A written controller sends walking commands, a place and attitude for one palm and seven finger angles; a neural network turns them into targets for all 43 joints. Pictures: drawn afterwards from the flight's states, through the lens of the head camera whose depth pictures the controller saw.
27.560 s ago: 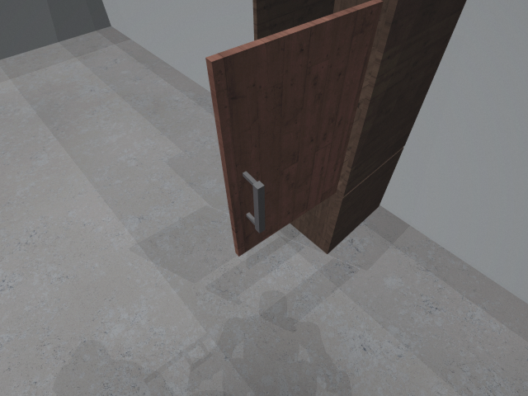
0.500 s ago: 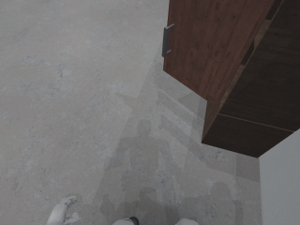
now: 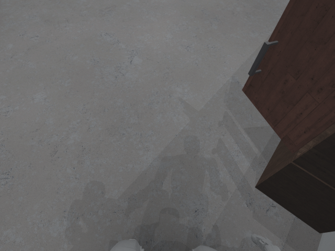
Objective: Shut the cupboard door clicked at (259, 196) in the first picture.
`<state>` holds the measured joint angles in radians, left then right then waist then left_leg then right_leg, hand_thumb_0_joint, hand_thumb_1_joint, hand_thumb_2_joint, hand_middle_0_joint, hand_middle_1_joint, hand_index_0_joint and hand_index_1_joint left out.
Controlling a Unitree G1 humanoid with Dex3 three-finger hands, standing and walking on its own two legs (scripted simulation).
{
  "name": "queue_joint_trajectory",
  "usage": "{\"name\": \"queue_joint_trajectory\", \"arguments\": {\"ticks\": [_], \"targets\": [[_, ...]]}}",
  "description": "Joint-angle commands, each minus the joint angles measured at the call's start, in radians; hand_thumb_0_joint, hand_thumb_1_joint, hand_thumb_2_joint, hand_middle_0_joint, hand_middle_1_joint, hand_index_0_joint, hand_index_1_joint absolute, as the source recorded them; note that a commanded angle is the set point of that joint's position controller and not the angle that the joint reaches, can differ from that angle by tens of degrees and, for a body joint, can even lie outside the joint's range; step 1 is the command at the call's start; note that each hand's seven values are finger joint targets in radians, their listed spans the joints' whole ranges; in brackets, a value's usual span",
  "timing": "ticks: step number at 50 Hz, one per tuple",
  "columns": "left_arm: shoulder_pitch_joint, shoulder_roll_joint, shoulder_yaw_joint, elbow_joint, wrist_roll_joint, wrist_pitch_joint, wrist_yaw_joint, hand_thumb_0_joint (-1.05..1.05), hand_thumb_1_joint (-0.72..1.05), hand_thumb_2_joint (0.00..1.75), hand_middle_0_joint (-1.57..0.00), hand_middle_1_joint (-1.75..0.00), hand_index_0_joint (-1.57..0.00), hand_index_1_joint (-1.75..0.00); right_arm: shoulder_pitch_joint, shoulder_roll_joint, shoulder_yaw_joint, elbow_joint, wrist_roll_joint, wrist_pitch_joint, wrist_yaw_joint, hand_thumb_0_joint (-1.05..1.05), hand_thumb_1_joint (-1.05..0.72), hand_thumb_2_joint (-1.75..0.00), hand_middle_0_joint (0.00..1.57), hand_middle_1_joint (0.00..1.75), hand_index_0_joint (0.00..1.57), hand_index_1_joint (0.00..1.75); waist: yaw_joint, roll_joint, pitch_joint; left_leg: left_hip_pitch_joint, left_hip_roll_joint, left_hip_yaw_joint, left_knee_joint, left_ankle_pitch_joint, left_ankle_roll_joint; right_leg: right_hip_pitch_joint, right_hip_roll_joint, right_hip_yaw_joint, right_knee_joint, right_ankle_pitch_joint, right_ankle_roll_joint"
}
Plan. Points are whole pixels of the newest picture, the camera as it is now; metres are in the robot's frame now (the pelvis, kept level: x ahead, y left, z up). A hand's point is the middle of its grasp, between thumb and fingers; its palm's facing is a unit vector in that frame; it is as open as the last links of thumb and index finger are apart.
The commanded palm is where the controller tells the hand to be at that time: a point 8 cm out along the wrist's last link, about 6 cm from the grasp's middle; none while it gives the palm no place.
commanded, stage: walk to a spot facing it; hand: left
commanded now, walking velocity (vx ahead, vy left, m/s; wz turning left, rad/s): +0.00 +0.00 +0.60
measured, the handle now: (262, 59) +0.87 -0.35 -0.08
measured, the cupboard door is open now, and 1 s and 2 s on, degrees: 61 61 61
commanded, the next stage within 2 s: turn to face it in 1.56 s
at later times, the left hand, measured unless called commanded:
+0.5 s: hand out of the picture +0.03 +0.17 -0.13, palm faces +0.31 -0.91 -0.27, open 7.4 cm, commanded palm none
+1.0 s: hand out of the picture +0.10 +0.29 -0.14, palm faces +0.57 -0.79 -0.22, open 7.4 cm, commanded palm none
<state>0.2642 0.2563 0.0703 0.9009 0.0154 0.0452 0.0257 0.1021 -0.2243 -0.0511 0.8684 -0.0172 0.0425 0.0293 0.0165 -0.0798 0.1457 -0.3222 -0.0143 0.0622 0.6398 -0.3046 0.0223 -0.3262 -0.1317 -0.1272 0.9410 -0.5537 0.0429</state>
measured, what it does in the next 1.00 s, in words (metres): walks ahead, turning left: right foot, then left foot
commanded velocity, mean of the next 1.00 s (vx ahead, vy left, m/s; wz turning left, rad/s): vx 0.26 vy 0.00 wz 0.51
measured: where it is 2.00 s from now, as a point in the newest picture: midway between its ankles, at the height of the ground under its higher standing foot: (124, 181)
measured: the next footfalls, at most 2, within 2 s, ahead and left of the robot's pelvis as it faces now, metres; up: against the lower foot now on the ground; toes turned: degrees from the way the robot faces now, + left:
right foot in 0.32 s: +0.08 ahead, -0.15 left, +0.00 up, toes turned +7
left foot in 0.74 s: +0.12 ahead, +0.16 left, +0.00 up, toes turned +36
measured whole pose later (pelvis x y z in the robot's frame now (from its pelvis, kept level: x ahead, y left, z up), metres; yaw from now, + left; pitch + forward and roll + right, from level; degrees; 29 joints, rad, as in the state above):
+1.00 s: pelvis +0.16 +0.08 +0.02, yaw +33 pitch +0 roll +0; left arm 0.21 0.24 0.08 0.92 0.03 0.00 -0.03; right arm 0.24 -0.18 -0.02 0.94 -0.02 -0.04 0.00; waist 0.00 -0.04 0.07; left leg -0.16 -0.03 0.06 0.42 -0.27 0.05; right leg -0.58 -0.15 -0.04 1.07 -0.24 0.06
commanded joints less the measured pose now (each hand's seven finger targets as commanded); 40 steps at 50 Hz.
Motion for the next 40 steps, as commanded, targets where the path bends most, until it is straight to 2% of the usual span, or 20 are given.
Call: {"name": "queue_joint_trajectory", "arguments": {"ticks": [1,5,9,11,13,14,15,16,17,18,21,22,28,32,34,36,37,38,39,40], "targets": [[-0.105,0.093,0.028,-0.136,0.005,-0.017,0.003,0.0,0.9,0.9,-0.2,-0.3,-0.2,-0.3,0.137,-0.21,-0.053,-0.032,-0.011,-0.015,-0.047,0.0,-0.9,-0.9,0.2,0.3,0.2,0.3,-0.087,0.313,-0.199,0.241,0.31,-0.341,-0.246,0.621,0.174,-0.243,0.009,0.135,0.224,0.033,0.018],[-0.069,0.075,0.028,-0.114,0.004,-0.012,-0.011,0.0,0.9,0.9,-0.2,-0.3,-0.2,-0.3,0.087,-0.2,-0.043,-0.045,-0.013,-0.021,-0.05,0.0,-0.9,-0.9,0.2,0.3,0.2,0.3,-0.046,0.224,-0.181,0.198,0.243,-0.295,-0.257,0.537,0.14,-0.193,0.047,0.115,0.099,0.114,0.03],[-0.07,0.062,0.024,-0.126,0.003,-0.01,-0.012,0.0,0.9,0.9,-0.2,-0.3,-0.2,-0.3,0.06,-0.206,-0.052,-0.051,-0.017,-0.011,-0.042,0.0,-0.9,-0.9,0.2,0.3,0.2,0.3,-0.038,0.256,-0.16,0.089,0.213,-0.322,-0.277,0.349,0.129,-0.084,0.082,0.092,-0.083,0.131,0.026],[-0.037,0.055,0.025,-0.12,0.002,-0.016,-0.015,0.0,0.9,0.9,-0.2,-0.3,-0.2,-0.3,0.043,-0.21,-0.056,-0.059,-0.019,-0.006,-0.037,0.0,-0.9,-0.9,0.2,0.3,0.2,0.3,-0.022,0.267,-0.165,0.022,0.198,-0.361,-0.283,0.157,0.121,0.011,0.109,0.075,-0.191,0.154,0.02],[0.049,0.074,0.032,-0.093,0.007,-0.027,-0.025,0.0,0.9,0.9,-0.2,-0.3,-0.2,-0.3,0.002,-0.208,-0.061,-0.07,-0.014,-0.001,-0.034,0.0,-0.9,-0.9,0.2,0.3,0.2,0.3,0.026,0.254,-0.17,-0.134,0.146,-0.358,-0.251,-0.16,0.089,0.203,0.135,0.043,-0.346,0.217,0.017],[0.118,0.11,0.046,-0.077,0.016,-0.037,-0.025,0.0,0.9,0.9,-0.2,-0.3,-0.2,-0.3,-0.014,-0.174,-0.058,-0.079,-0.009,-0.003,-0.03,0.0,-0.9,-0.9,0.2,0.3,0.2,0.3,0.067,0.144,-0.177,-0.264,0.069,-0.311,-0.134,-0.282,0.053,0.342,0.09,0.093,-0.48,0.167,0.005],[0.165,0.204,0.066,-0.078,0.035,-0.049,-0.014,0.0,0.9,0.9,-0.2,-0.3,-0.2,-0.3,0.008,-0.091,-0.043,-0.095,0.003,-0.007,-0.026,0.0,-0.9,-0.9,0.2,0.3,0.2,0.3,0.098,-0.166,-0.188,-0.458,-0.059,-0.157,0.187,-0.361,-0.016,0.442,-0.179,0.418,-0.703,-0.126,-0.071],[0.124,0.238,0.058,-0.096,0.022,-0.045,-0.006,0.0,0.9,0.9,-0.2,-0.3,-0.2,-0.3,-0.027,-0.102,-0.044,-0.113,-0.007,-0.011,-0.02,0.0,-0.9,-0.9,0.2,0.3,0.2,0.3,0.092,-0.266,-0.12,-0.455,-0.051,-0.134,0.476,-0.328,-0.034,0.25,-0.353,0.648,-0.832,-0.276,-0.15],[0.039,0.215,0.052,-0.122,0.014,-0.044,-0.003,0.0,0.9,0.9,-0.2,-0.3,-0.2,-0.3,-0.02,-0.129,-0.052,-0.118,-0.012,-0.003,-0.01,0.0,-0.9,-0.9,0.2,0.3,0.2,0.3,0.037,-0.144,-0.064,-0.435,0.0,-0.166,0.596,-0.248,-0.033,0.126,-0.375,0.602,-0.862,-0.291,-0.177],[-0.03,0.181,0.053,-0.132,0.013,-0.057,-0.002,0.0,0.9,0.9,-0.2,-0.3,-0.2,-0.3,0.033,-0.12,-0.054,-0.097,-0.02,-0.001,-0.006,0.0,-0.9,-0.9,0.2,0.3,0.2,0.3,-0.011,-0.125,-0.091,-0.418,0.033,-0.165,0.645,-0.168,-0.036,0.123,-0.33,0.548,-0.842,-0.25,-0.173],[-0.078,0.106,0.03,-0.12,0.01,-0.084,-0.009,0.0,0.9,0.9,-0.2,-0.3,-0.2,-0.3,0.055,-0.099,-0.049,-0.053,-0.019,-0.001,0.017,0.0,-0.9,-0.9,0.2,0.3,0.2,0.3,-0.047,-0.112,-0.057,-0.347,0.079,-0.099,0.623,-0.005,-0.064,0.091,-0.204,0.198,-0.772,0.105,-0.124],[-0.046,0.104,0.031,-0.103,0.01,-0.09,-0.01,0.0,0.9,0.9,-0.2,-0.3,-0.2,-0.3,0.052,-0.08,-0.046,-0.05,-0.012,-0.002,0.023,0.0,-0.9,-0.9,0.2,0.3,0.2,0.3,-0.039,-0.087,-0.063,-0.335,0.072,-0.074,0.574,0.011,-0.066,0.124,-0.185,0.14,-0.764,0.176,-0.115],[0.129,0.105,0.036,-0.013,0.015,-0.105,-0.009,0.0,0.9,0.9,-0.2,-0.3,-0.2,-0.3,-0.043,-0.037,-0.026,-0.06,-0.009,-0.018,0.031,0.0,-0.9,-0.9,0.2,0.3,0.2,0.3,0.03,-0.069,-0.087,-0.382,0.084,-0.002,0.299,-0.002,-0.058,0.39,-0.22,0.015,-0.712,0.482,-0.127],[0.151,0.125,0.045,0.014,0.02,-0.104,-0.015,0.0,0.9,0.9,-0.2,-0.3,-0.2,-0.3,-0.093,-0.031,-0.015,-0.08,-0.008,-0.035,0.037,0.0,-0.9,-0.9,0.2,0.3,0.2,0.3,0.048,-0.101,-0.079,-0.278,0.083,0.051,0.09,-0.055,-0.03,0.387,-0.266,-0.025,-0.659,0.537,-0.129],[0.132,0.153,0.052,0.009,0.02,-0.105,-0.02,0.0,0.9,0.9,-0.2,-0.3,-0.2,-0.3,-0.046,-0.045,-0.014,-0.074,-0.008,-0.048,0.034,0.0,-0.9,-0.9,0.2,0.3,0.2,0.3,0.021,-0.087,-0.107,-0.167,0.052,0.089,0.007,-0.09,-0.006,0.376,-0.281,-0.061,-0.58,0.648,-0.123],[0.102,0.162,0.052,0.008,0.006,-0.104,-0.025,0.0,0.9,0.9,-0.2,-0.3,-0.2,-0.3,0.15,-0.1,-0.03,-0.019,-0.017,-0.06,0.023,0.0,-0.9,-0.9,0.2,0.3,0.2,0.3,-0.089,0.015,-0.213,0.201,-0.012,0.119,-0.138,0.016,0.019,0.222,-0.215,-0.17,-0.28,0.728,-0.071],[0.104,0.105,0.044,-0.013,0.002,-0.103,-0.036,0.0,0.9,0.9,-0.2,-0.3,-0.2,-0.3,0.298,-0.217,-0.06,0.013,-0.023,-0.067,0.01,0.0,-0.9,-0.9,0.2,0.3,0.2,0.3,-0.158,0.251,-0.319,0.48,0.17,-0.159,-0.198,-0.012,0.091,-0.037,-0.12,-0.183,0.019,0.452,-0.017],[0.013,0.067,0.022,-0.085,-0.001,-0.098,-0.048,0.0,0.9,0.9,-0.2,-0.3,-0.2,-0.3,0.419,-0.327,-0.086,0.039,-0.018,-0.07,-0.009,0.0,-0.9,-0.9,0.2,0.3,0.2,0.3,-0.212,0.439,-0.349,0.625,0.41,-0.557,-0.301,0.137,0.197,-0.377,0.019,-0.09,0.277,-0.051,0.027],[-0.094,0.084,0.022,-0.126,0.004,-0.091,-0.04,0.0,0.9,0.9,-0.2,-0.3,-0.2,-0.3,0.443,-0.322,-0.083,0.067,-0.008,-0.061,-0.024,0.0,-0.9,-0.9,0.2,0.3,0.2,0.3,-0.217,0.296,-0.3,0.599,0.455,-0.565,-0.33,0.207,0.234,-0.457,-0.005,0.05,0.36,-0.028,0.004],[-0.114,0.085,0.029,-0.119,0.008,-0.092,-0.033,0.0,0.9,0.9,-0.2,-0.3,-0.2,-0.3,0.381,-0.283,-0.064,0.057,-0.008,-0.064,-0.026,0.0,-0.9,-0.9,0.2,0.3,0.2,0.3,-0.179,0.216,-0.242,0.445,0.427,-0.481,-0.345,0.086,0.208,-0.409,-0.033,0.074,0.356,0.019,-0.008]]}}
